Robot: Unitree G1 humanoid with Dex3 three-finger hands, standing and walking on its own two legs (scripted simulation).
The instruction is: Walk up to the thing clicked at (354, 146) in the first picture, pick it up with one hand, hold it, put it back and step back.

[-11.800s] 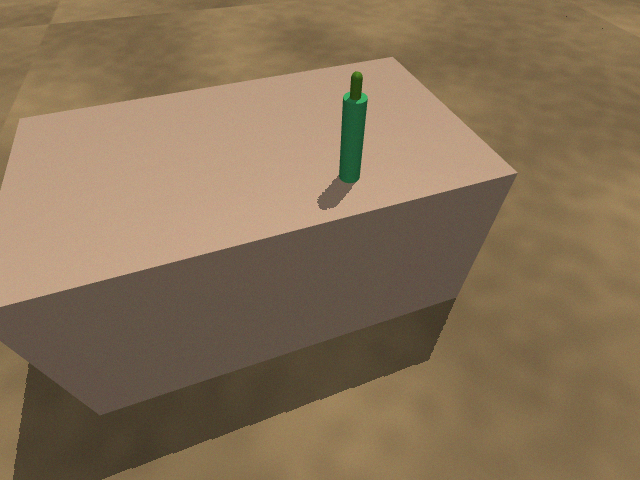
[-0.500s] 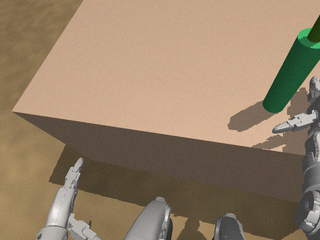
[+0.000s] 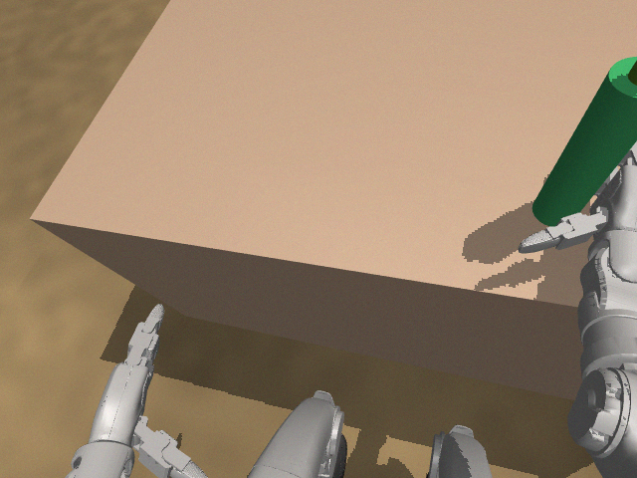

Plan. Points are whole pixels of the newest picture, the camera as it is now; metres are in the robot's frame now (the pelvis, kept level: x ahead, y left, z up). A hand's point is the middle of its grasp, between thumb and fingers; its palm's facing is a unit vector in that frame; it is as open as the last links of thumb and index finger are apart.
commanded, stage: close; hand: right
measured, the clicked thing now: (600, 141) +0.52 -0.19 +0.08
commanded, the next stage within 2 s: settle in 0.62 s
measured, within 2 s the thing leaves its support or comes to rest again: leaves its support in 1.12 s
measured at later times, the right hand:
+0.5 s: hand (572, 177) +0.50 -0.18 +0.03, palm faces +0.12 +0.99 -0.01, open 11.8 cm
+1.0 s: hand (571, 176) +0.51 -0.18 +0.03, palm faces +0.11 +0.99 -0.02, open 7.7 cm
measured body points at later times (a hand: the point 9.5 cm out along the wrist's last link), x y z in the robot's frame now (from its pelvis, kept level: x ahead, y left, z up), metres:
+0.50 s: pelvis +0.00 +0.00 +0.01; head +0.13 -0.04 +0.44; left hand +0.16 +0.27 +0.03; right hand +0.49 -0.23 +0.04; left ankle +0.04 +0.13 -0.62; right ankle +0.02 -0.13 -0.62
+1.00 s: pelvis +0.00 -0.01 +0.00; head +0.13 -0.05 +0.43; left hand +0.15 +0.27 +0.03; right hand +0.50 -0.23 +0.03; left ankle +0.04 +0.13 -0.62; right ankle +0.02 -0.13 -0.62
